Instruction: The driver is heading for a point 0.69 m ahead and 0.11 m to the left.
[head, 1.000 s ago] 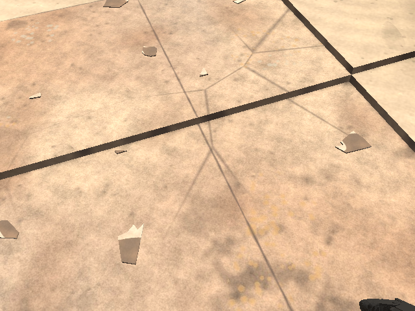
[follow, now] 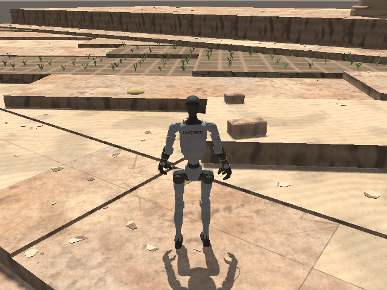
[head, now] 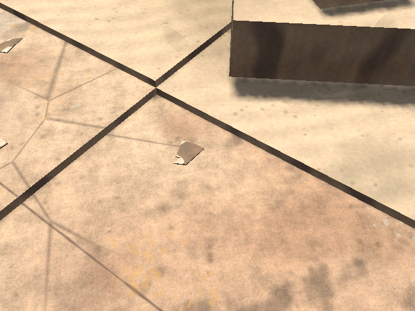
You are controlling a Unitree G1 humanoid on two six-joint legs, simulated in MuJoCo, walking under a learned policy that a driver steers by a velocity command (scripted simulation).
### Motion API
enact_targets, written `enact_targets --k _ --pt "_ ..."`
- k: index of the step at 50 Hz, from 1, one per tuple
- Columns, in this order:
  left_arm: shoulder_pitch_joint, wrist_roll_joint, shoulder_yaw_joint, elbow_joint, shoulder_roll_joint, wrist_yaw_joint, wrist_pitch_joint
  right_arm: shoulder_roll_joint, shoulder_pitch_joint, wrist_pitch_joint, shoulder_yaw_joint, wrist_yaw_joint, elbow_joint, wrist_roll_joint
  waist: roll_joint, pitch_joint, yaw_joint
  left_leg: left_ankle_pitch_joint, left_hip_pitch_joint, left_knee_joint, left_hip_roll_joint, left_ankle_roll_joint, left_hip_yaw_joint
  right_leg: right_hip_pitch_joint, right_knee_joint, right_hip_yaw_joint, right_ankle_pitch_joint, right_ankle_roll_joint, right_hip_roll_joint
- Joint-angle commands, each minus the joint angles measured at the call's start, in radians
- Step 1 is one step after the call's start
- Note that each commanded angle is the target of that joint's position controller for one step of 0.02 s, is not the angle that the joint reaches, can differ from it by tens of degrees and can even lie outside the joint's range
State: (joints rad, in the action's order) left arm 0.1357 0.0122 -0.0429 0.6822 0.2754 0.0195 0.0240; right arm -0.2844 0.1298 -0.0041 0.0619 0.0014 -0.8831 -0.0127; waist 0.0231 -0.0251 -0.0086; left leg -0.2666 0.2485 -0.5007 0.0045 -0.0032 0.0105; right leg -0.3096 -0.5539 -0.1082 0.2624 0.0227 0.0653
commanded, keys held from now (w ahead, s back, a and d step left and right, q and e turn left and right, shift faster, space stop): no key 0.34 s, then w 0.66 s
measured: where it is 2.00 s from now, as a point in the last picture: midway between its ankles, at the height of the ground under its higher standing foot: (204, 251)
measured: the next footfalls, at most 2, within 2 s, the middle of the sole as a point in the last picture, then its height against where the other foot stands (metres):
left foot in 1.04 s outside the picture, level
right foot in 1.56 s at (239, 237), level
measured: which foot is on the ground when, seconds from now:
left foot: down 0.00-0.60, up 0.62-1.00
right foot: down 0.00-1.00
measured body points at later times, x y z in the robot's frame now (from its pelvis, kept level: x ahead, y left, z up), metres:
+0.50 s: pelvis +0.03 +0.01 +0.00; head +0.03 +0.00 +0.45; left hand +0.12 +0.28 -0.12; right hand +0.11 -0.26 -0.14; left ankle +0.00 +0.13 -0.73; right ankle +0.02 -0.11 -0.73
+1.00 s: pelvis +0.23 +0.01 -0.01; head +0.27 +0.01 +0.44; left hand +0.16 +0.28 -0.14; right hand +0.48 -0.21 -0.09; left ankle +0.40 +0.13 -0.72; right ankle +0.04 -0.11 -0.73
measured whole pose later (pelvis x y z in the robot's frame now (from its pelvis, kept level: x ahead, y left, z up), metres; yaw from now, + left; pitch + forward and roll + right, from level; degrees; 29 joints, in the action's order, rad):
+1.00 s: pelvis +0.23 +0.01 -0.01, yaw +0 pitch +2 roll -1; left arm 0.48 -0.01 -0.05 0.94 0.25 0.01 -0.07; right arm -0.26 -0.06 -0.09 0.02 -0.05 -0.80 0.02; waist -0.02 -0.04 0.09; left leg -0.01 0.57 -0.52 0.02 0.05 -0.03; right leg 0.19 -0.16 -0.01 0.38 0.00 0.00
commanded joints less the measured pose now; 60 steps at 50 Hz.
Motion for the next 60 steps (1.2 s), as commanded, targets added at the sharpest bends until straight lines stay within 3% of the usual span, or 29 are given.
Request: enact_targets --k 1,3,6,11,17,19,21,25,26,28,29,30,31,32,34,37,42,45,48,50,51,52,53,54,55,56,57,58,60 --pt "0.051 0.014 -0.03 -0.044 0.117 0.004 -0.017 -0.114 -0.098 -0.019 0.008 -0.001 0.068 -0.011 -0.201 0.075 0.064 0.264 -0.014 0.177 0.258 0.189 0.256 0.057 0.011 -0.004 0.083 -0.022 -0.057" --pt "-0.006 0.012 -0.034 -0.042 0.111 0.008 -0.007 -0.122 -0.078 -0.027 0.007 -0.001 0.055 -0.004 -0.183 0.067 0.03 0.135 -0.011 0.163 0.167 0.104 0.181 0.097 0.056 -0.01 -0.061 -0.016 -0.059" --pt "0.013 0.006 -0.034 -0.027 0.109 0.002 0.001 -0.121 -0.045 -0.036 -0.001 0.002 0.037 0.0 -0.115 0.044 0.02 0.037 0.01 0.148 0.108 0.047 0.112 0.126 0.08 -0.03 -0.143 0.005 -0.074" --pt "0.029 0.005 -0.035 0.012 0.096 0.002 -0.016 -0.106 -0.02 -0.028 -0.011 0.012 0.017 0.006 -0.028 0.043 -0.002 0.069 -0.029 0.099 0.075 0.043 0.071 0.11 0.104 -0.043 -0.199 0.004 -0.083" --pt "0.049 0.002 -0.034 0.054 0.093 0.007 -0.023 -0.093 -0.021 -0.019 -0.019 0.009 -0.012 0.005 -0.002 0.038 -0.005 0.077 -0.039 0.087 0.056 0.035 0.051 0.115 0.115 -0.049 -0.208 0.002 -0.088" --pt "0.073 -0.003 -0.035 0.077 0.091 0.011 -0.021 -0.099 -0.001 -0.014 -0.018 0.009 -0.032 0.011 -0.021 0.04 -0.006 -0.155 -0.028 0.103 0.038 0.049 0.044 0.1 0.102 -0.017 0.048 0.011 -0.054" --pt "0.076 -0.013 -0.037 0.076 0.095 0.015 -0.029 -0.125 0.01 -0.014 -0.009 0.014 -0.034 0.025 -0.069 -0.039 -0.01 -0.423 0.014 0.142 0.072 0.101 0.115 -0.018 0.062 0.011 0.322 0.027 -0.03" --pt "0.021 -0.034 -0.029 0.053 0.061 0.0 -0.089 -0.185 0.081 -0.043 0.014 0.02 -0.054 0.035 -0.193 -0.123 -0.027 -0.527 -0.034 0.317 0.312 0.244 0.439 -0.164 -0.138 0.099 0.147 0.022 -0.061" --pt "0.031 -0.036 -0.03 0.057 0.06 -0.006 -0.1 -0.181 0.067 -0.047 0.014 0.018 -0.049 0.036 -0.189 -0.121 -0.013 -0.47 -0.014 0.312 0.314 0.243 0.43 -0.128 -0.119 0.097 0.144 0.032 -0.075" --pt "0.137 -0.04 -0.037 0.108 0.058 -0.016 -0.111 -0.158 -0.008 -0.046 0.008 0.007 -0.025 0.045 -0.172 -0.087 0.056 -0.336 0.088 0.256 0.225 0.181 0.278 0.113 0.065 0.127 0.095 0.057 -0.056" --pt "0.221 -0.037 -0.051 0.148 0.081 -0.015 -0.11 -0.13 -0.032 -0.047 0.0 0.004 -0.015 0.041 -0.134 -0.055 0.088 -0.229 0.163 0.159 0.161 0.138 0.188 0.263 0.101 0.088 0.029 0.06 -0.064" --pt "0.323 -0.032 -0.072 0.174 0.149 -0.01 -0.113 -0.067 -0.062 -0.058 -0.018 0.001 0.01 0.036 0.054 -0.024 0.116 -0.108 0.292 -0.11 0.04 0.067 0.032 0.385 0.222 -0.17 0.152 0.122 -0.197" --pt "0.402 -0.028 -0.094 0.18 0.236 -0.023 -0.117 -0.073 -0.078 -0.081 -0.018 0.004 0.048 0.035 0.268 0.008 0.139 -0.189 0.457 -0.389 -0.045 0.028 -0.028 0.504 0.351 -0.529 0.159 0.244 -0.385" --pt "0.375 -0.017 -0.069 0.172 0.163 -0.027 -0.128 -0.123 -0.073 -0.094 -0.004 0.001 0.046 0.045 0.178 -0.005 0.111 -0.292 0.564 -0.571 -0.01 0.038 0.054 0.519 0.347 -0.579 0.1 0.281 -0.429" --pt "0.306 -0.014 -0.051 0.149 0.11 -0.029 -0.136 -0.112 -0.031 -0.107 -0.004 -0.014 0.024 0.058 0.067 -0.018 0.065 -0.147 0.625 -0.646 0.067 0.08 0.072 0.527 0.34 -0.393 -0.001 0.228 -0.375" --pt "0.294 -0.014 -0.029 0.155 0.067 -0.028 -0.118 -0.083 -0.07 -0.102 -0.004 -0.036 0.031 0.041 0.063 -0.035 0.052 0.001 0.576 -0.534 0.111 0.066 0.026 0.46 0.382 -0.186 -0.269 0.173 -0.304" --pt "0.319 -0.017 -0.036 0.173 0.12 -0.004 -0.104 -0.019 -0.221 -0.094 -0.033 -0.049 0.095 0.027 0.054 -0.078 0.08 0.217 0.432 -0.194 0.059 -0.002 -0.053 0.29 0.449 -0.019 -0.295 0.166 -0.239" --pt "0.347 -0.024 -0.042 0.198 0.139 -0.002 -0.11 -0.042 -0.274 -0.091 -0.033 -0.049 0.128 0.037 0.08 -0.108 0.082 0.307 0.336 -0.076 0.034 0.007 -0.052 0.252 0.483 -0.004 -0.256 0.159 -0.268" --pt "0.324 -0.034 -0.047 0.211 0.143 -0.001 -0.106 -0.085 -0.256 -0.097 -0.019 -0.054 0.143 0.038 0.08 -0.093 0.038 0.287 0.307 -0.02 0.031 0.054 -0.025 0.351 0.426 0.013 -0.391 0.131 -0.313" --pt "0.3 -0.025 -0.054 0.208 0.162 0.001 -0.092 -0.128 -0.138 -0.097 0.005 -0.05 0.118 0.037 0.106 0.008 -0.031 0.227 0.144 -0.032 -0.017 0.09 -0.059 0.4 0.264 0.044 -0.734 0.104 -0.306" --pt "0.295 -0.018 -0.05 0.206 0.151 0.003 -0.081 -0.16 0.019 -0.091 0.028 -0.042 0.071 0.039 0.1 0.102 -0.106 0.214 -0.05 -0.031 -0.046 0.116 -0.082 0.361 0.078 0.077 -0.841 0.079 -0.266" --pt "0.303 -0.006 -0.037 0.192 0.13 0.006 -0.076 -0.202 0.192 -0.085 0.046 -0.031 0.032 0.033 0.051 0.22 -0.171 0.174 -0.341 -0.067 0.067 0.162 0.043 0.168 -0.186 0.089 -0.657 0.05 -0.229" --pt "0.438 -0.011 0.001 0.18 -0.017 -0.007 -0.093 -0.288 0.3 -0.08 0.065 -0.031 0.005 0.013 -0.239 0.38 -0.103 -0.129 -0.673 0.045 0.335 0.33 0.556 -0.216 -0.607 0.098 -0.047 -0.023 -0.04" --pt "0.404 -0.032 -0.004 0.197 0.032 -0.012 -0.121 -0.206 0.274 -0.083 0.04 -0.037 0.007 0.024 -0.258 0.392 -0.119 -0.283 -0.65 0.234 0.361 0.33 0.798 -0.327 -0.754 -0.045 0.294 -0.006 -0.016" --pt "0.297 -0.064 -0.029 0.162 0.114 -0.016 -0.135 -0.162 0.177 -0.088 0.027 -0.036 0.017 0.028 -0.206 0.207 -0.099 -0.287 -0.506 0.256 0.338 0.279 0.654 -0.427 -0.807 -0.028 0.237 0.012 -0.074" --pt "0.227 -0.064 -0.029 0.144 0.128 -0.011 -0.143 -0.136 0.096 -0.093 0.02 -0.036 0.037 0.024 -0.111 0.116 -0.068 -0.185 -0.343 0.272 0.306 0.251 0.518 -0.403 -0.767 0.001 0.14 0.027 -0.132" --pt "0.194 -0.045 -0.034 0.14 0.124 -0.003 -0.143 -0.113 0.04 -0.098 0.015 -0.039 0.044 0.012 -0.066 0.061 -0.034 -0.067 -0.199 0.293 0.27 0.236 0.412 -0.356 -0.705 0.017 0.068 0.027 -0.174" --pt "0.209 -0.035 -0.039 0.145 0.113 0.002 -0.132 -0.088 0.011 -0.105 0.007 -0.041 0.046 -0.002 -0.085 0.048 0.005 0.011 -0.107 0.317 0.23 0.222 0.331 -0.285 -0.66 0.009 0.022 0.029 -0.208" --pt "0.242 -0.029 -0.033 0.155 0.069 0.003 -0.108 -0.079 0.009 -0.112 0.005 -0.043 0.035 0.001 -0.109 0.043 0.036 0.064 -0.022 0.367 0.203 0.237 0.255 -0.227 -0.609 0.016 -0.003 0.019 -0.226"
